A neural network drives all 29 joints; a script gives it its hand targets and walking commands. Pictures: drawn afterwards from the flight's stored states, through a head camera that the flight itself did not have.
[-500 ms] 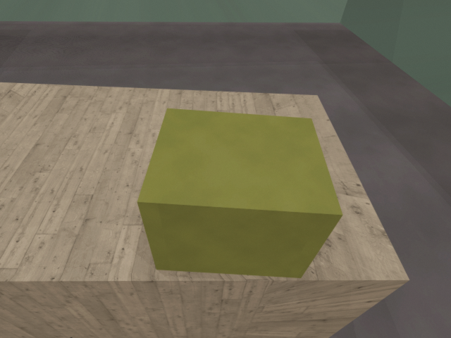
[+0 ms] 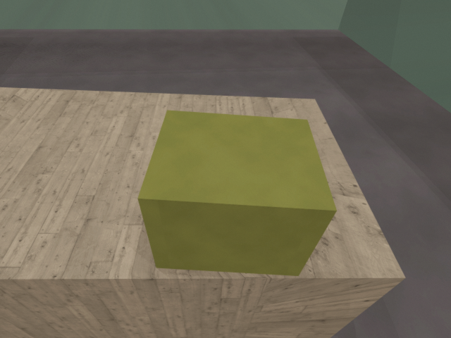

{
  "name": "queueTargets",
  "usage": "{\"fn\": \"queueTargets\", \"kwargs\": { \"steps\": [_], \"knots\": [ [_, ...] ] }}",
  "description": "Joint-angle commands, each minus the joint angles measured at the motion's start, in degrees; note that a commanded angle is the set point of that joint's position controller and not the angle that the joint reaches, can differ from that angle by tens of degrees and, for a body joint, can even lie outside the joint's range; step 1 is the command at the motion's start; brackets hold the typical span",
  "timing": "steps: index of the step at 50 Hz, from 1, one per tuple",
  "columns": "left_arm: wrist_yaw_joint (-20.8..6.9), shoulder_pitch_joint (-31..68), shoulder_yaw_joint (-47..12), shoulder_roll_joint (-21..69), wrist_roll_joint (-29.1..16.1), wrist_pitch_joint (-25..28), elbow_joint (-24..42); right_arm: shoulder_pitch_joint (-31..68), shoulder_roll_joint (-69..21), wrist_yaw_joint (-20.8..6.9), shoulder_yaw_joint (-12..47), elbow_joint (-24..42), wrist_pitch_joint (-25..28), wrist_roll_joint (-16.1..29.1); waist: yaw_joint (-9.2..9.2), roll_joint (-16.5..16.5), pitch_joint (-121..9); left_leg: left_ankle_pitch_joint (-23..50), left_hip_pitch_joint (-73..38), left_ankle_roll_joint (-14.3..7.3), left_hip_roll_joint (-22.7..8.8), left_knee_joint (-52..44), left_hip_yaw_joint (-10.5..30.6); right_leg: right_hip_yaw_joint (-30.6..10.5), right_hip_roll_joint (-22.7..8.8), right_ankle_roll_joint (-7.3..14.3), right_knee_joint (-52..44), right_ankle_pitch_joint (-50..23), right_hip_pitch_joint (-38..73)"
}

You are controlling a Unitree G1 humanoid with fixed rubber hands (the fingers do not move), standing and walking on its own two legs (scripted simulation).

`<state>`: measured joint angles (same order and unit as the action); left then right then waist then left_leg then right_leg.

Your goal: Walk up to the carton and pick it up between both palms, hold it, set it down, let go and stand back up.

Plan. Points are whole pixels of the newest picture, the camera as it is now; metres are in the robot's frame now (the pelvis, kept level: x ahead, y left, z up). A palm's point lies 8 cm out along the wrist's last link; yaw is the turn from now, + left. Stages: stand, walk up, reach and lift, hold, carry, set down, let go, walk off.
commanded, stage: stand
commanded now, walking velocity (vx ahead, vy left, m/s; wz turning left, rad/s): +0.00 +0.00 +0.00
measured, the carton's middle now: (232, 193) +0.41 -0.01 +0.04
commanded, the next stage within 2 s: none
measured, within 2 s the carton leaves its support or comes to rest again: neither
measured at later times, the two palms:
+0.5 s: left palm out of the picture +0.06 +0.30 -0.11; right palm out of the picture +0.07 -0.27 -0.10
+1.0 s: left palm out of the picture +0.05 +0.30 -0.11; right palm out of the picture +0.06 -0.27 -0.10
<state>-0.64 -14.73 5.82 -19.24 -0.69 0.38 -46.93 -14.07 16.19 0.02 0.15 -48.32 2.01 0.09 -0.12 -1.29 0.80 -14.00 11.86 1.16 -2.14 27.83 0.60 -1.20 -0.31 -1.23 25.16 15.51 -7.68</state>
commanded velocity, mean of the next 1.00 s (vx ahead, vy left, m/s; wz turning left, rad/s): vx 0.00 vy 0.00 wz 0.00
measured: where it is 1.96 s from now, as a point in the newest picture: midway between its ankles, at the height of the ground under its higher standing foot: outside the picture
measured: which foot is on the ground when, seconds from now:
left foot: down 0.00-1.00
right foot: down 0.00-1.00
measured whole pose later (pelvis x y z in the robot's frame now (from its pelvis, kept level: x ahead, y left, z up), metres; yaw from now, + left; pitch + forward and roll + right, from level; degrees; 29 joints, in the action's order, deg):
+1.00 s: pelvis -0.02 +0.00 +0.00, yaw +0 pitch -3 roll +0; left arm -0.6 -14.7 5.8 -19.2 -0.7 0.5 -51.0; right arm -14.1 16.2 0.0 0.2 -50.9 2.0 0.1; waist -0.1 -1.3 0.8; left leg -11.7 11.1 1.2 -2.0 26.2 0.6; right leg -1.2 -0.5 -1.2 25.2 14.1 -7.7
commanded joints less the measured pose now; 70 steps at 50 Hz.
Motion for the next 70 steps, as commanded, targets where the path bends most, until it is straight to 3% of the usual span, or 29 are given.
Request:
{"fn": "queueTargets", "kwargs": {
  "steps": [1,5,7,8,9,12,13,17,23,24,25,27,28,31,33,34,35,36,38,41,43,51,52,54,55,64,67,70],
  "knots": [
    [0.67,3.11,0.1,-12.28,1.95,2.71,-0.37,4.4,15.56,0.66,-4.44,1.06,0.87,-1.65,-0.02,4.98,-4.27,14.77,-4.23,-3.92,-4.36,-5.68,4.89,-4.6,-6.02,3.38,-5.06,-15.96,1.96],
    [0.76,2.44,0.01,-12.0,1.93,2.55,-0.95,5.17,15.16,0.6,-4.38,1.35,1.05,-1.72,0.44,6.57,-2.76,13.11,-2.66,-3.9,-4.17,-6.46,5.14,-4.56,-5.77,3.17,-5.18,-14.47,1.94],
    [0.79,2.42,0.15,-12.25,1.95,2.5,-0.94,4.6,15.53,0.55,-4.14,0.55,1.1,-1.57,0.85,5.29,-3.58,13.08,-2.83,-3.79,-4.28,-6.5,5.6,-4.49,-5.76,3.27,-5.19,-14.19,2.38],
    [0.77,2.42,-0.12,-11.79,2.0,2.51,-1.28,4.37,15.15,0.53,-4.35,0.7,1.15,-1.35,-0.08,4.61,-3.87,12.3,-3.95,-3.78,-4.25,-6.38,5.13,-4.68,-5.96,3.41,-5.36,-14.67,1.37],
    [0.83,3.65,0.01,-11.66,1.9,2.44,-1.29,4.56,15.52,0.59,-4.35,0.76,1.12,-1.66,0.23,6.17,-2.82,12.84,-2.91,-3.71,-4.26,-6.45,5.2,-4.83,-6.09,3.39,-5.62,-14.06,1.15],
    [0.65,3.71,-0.21,-11.37,1.76,2.73,-1.48,5.06,15.9,0.44,-4.37,0.08,1.05,-1.76,0.27,5.4,-2.5,11.5,-2.88,-3.99,-4.51,-6.65,5.77,-4.85,-5.92,3.4,-5.79,-12.28,0.74],
    [0.67,3.2,-0.26,-11.82,1.97,2.73,-1.51,4.66,15.51,0.58,-4.39,0.5,0.93,-1.68,0.22,7.14,-3.12,11.79,-3.86,-3.72,-4.34,-6.22,4.79,-5.21,-6.15,3.48,-5.99,-12.41,0.35],
    [0.68,2.83,-0.33,-11.63,1.98,2.81,-2.36,5.51,14.98,0.41,-4.13,0.14,0.95,-1.8,0.59,5.85,-1.95,8.95,-2.01,-3.73,-4.07,-7.29,5.47,-4.86,-5.92,3.15,-6.46,-10.96,1.17],
    [0.46,3.55,-0.08,-12.25,1.79,2.64,-2.75,5.28,15.75,0.5,-4.11,-0.11,1.16,-1.7,0.29,7.07,-1.61,7.87,-1.75,-3.68,-4.55,-8.16,5.95,-5.21,-5.68,3.4,-6.44,-9.91,0.99],
    [0.48,3.12,-0.01,-12.19,1.81,2.75,-2.84,5.04,15.56,0.42,-4.35,-0.25,1.11,-1.59,0.32,5.89,-1.89,8.22,-1.93,-3.68,-4.27,-8.09,5.87,-5.03,-5.74,3.38,-6.54,-10.48,0.72],
    [0.46,3.07,0.0,-12.43,1.74,2.59,-2.69,4.69,15.65,0.46,-4.27,-0.42,0.95,-1.65,0.18,7.3,-1.16,7.81,-1.55,-3.57,-4.1,-7.88,5.25,-5.17,-5.61,3.23,-6.22,-11.39,0.43],
    [0.36,2.73,-0.37,-11.57,1.62,2.75,-3.35,5.28,14.87,0.36,-3.86,-0.54,0.96,-1.57,0.75,6.58,-1.06,7.7,-1.13,-3.77,-4.62,-8.21,6.35,-4.9,-5.94,3.2,-6.51,-9.07,0.79],
    [0.43,3.53,-0.04,-12.28,1.98,2.54,-3.18,5.03,15.39,0.48,-4.23,-0.44,0.93,-1.34,-0.12,5.35,-0.46,7.43,-1.85,-3.55,-4.41,-8.66,5.92,-5.15,-5.59,3.34,-6.77,-8.86,-0.54],
    [0.41,3.68,-0.35,-11.86,1.77,2.55,-3.4,5.08,15.65,0.73,-3.98,-0.52,1.07,-1.57,-0.06,7.78,-1.06,7.9,-2.18,-3.65,-4.53,-8.06,5.68,-5.72,-6.12,3.4,-6.97,-10.08,0.2],
    [0.53,3.79,-0.21,-12.0,1.89,2.66,-3.2,4.88,15.21,0.63,-4.19,-0.51,1.15,-1.56,0.26,5.5,-1.25,9.37,-2.56,-3.85,-4.55,-8.06,6.24,-5.38,-5.97,3.51,-6.68,-9.62,0.13],
    [0.31,3.51,-0.37,-11.6,1.69,2.61,-3.48,5.59,15.79,0.65,-4.21,-0.61,1.12,-1.52,0.38,7.08,-1.54,9.44,-2.68,-3.81,-4.55,-7.98,6.26,-5.19,-5.83,3.34,-7.03,-10.83,0.62],
    [0.39,3.62,-0.39,-11.9,1.53,2.56,-3.34,4.34,15.23,0.56,-3.94,-0.51,1.17,-1.54,-0.06,5.93,-1.44,9.28,-1.9,-3.86,-4.48,-8.26,6.24,-4.97,-5.88,3.24,-6.43,-11.25,1.22],
    [0.45,4.0,-0.45,-11.42,1.68,2.57,-3.56,5.56,15.27,0.61,-3.9,-0.82,0.99,-1.62,0.67,7.85,-0.93,9.33,-1.81,-3.57,-4.31,-8.25,5.96,-5.26,-6.27,3.49,-6.47,-10.47,0.66],
    [0.48,4.01,-0.31,-12.16,1.82,2.56,-3.61,5.75,14.85,0.65,-3.91,-0.63,0.9,-1.65,-0.05,5.5,-0.26,7.91,-1.99,-3.8,-4.5,-8.46,6.41,-5.1,-5.93,3.31,-6.46,-9.85,-0.59],
    [0.36,3.8,-0.34,-11.68,1.93,2.49,-3.9,5.37,14.8,0.65,-4.01,-0.75,0.89,-1.69,-0.17,7.59,0.95,5.29,-0.75,-3.55,-4.17,-9.25,6.13,-5.35,-5.93,3.32,-7.31,-7.7,-0.65],
    [0.55,3.11,-0.26,-12.03,1.76,2.53,-3.88,4.91,14.8,0.57,-3.85,-0.81,0.95,-1.58,0.01,6.39,0.15,6.4,-1.49,-3.57,-4.26,-8.95,6.12,-5.65,-6.04,3.51,-7.22,-7.89,-0.58],
    [0.49,3.81,0.14,-12.77,1.58,2.69,-4.12,5.76,14.79,0.57,-3.64,-1.11,1.26,-1.5,0.23,7.36,-1.46,10.51,-2.61,-3.4,-4.62,-7.97,5.68,-5.36,-6.16,3.36,-6.83,-10.76,0.75],
    [0.51,3.91,0.04,-12.48,1.87,2.51,-4.16,5.62,15.15,0.81,-3.9,-1.15,1.13,-1.57,0.07,5.81,-0.37,10.15,-2.36,-3.62,-4.53,-8.34,6.04,-5.01,-5.99,3.33,-6.75,-11.68,0.33],
    [0.36,3.47,-0.15,-12.13,1.6,2.51,-4.05,4.92,15.31,0.7,-3.83,-1.34,1.13,-1.59,0.29,7.73,-0.84,8.64,-1.99,-3.43,-4.3,-8.31,5.23,-5.64,-6.28,3.21,-6.94,-10.91,0.84],
    [0.37,3.35,-0.33,-11.75,1.41,2.62,-4.35,5.5,14.58,0.64,-3.61,-1.2,1.15,-1.43,0.42,6.6,-0.6,9.17,-2.4,-3.61,-4.48,-8.48,5.94,-5.28,-6.12,3.18,-6.9,-9.89,0.1],
    [0.42,3.82,-0.41,-11.61,1.49,2.22,-4.66,5.67,15.07,0.65,-3.69,-1.12,1.02,-1.36,0.34,7.7,-0.03,6.69,-1.97,-3.41,-4.58,-8.47,5.77,-5.67,-6.22,3.26,-7.56,-8.93,-0.51],
    [0.43,3.95,-0.52,-11.93,1.73,2.59,-4.55,5.63,14.64,0.6,-3.66,-1.21,0.83,-1.18,-0.46,6.46,0.43,8.01,-2.49,-3.36,-4.45,-8.39,5.51,-5.71,-6.34,3.27,-7.85,-9.49,-1.05],
    [0.51,4.04,-0.15,-12.22,1.46,2.43,-4.8,5.43,14.94,0.6,-3.56,-1.69,0.86,-1.47,0.33,6.94,0.63,7.98,-2.17,-3.43,-4.56,-8.95,5.59,-5.95,-6.4,3.34,-7.68,-9.07,-0.43]
  ]
}}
